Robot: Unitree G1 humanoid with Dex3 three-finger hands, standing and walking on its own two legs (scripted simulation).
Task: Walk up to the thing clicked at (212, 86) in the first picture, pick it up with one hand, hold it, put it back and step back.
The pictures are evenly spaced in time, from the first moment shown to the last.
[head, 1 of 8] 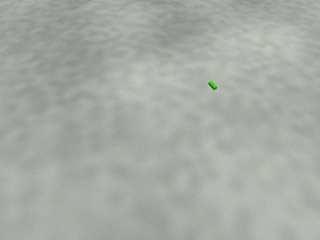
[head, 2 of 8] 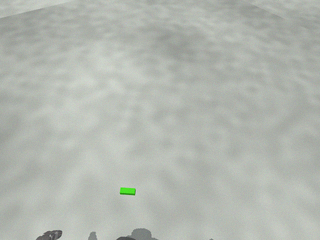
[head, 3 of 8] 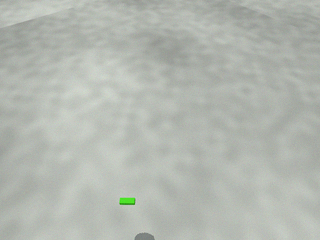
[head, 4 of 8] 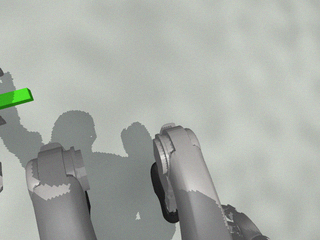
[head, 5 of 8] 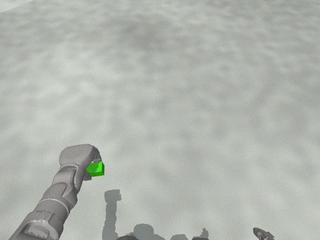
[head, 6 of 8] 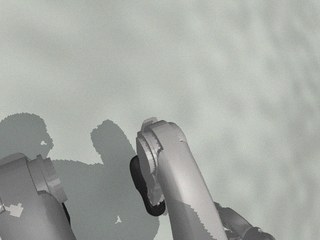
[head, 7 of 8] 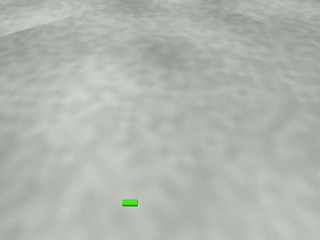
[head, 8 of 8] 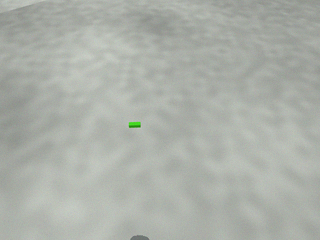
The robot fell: no
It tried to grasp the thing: yes
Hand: left
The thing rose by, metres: 0.68
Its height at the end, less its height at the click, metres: +0.00
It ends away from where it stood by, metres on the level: 0.01
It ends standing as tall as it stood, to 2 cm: yes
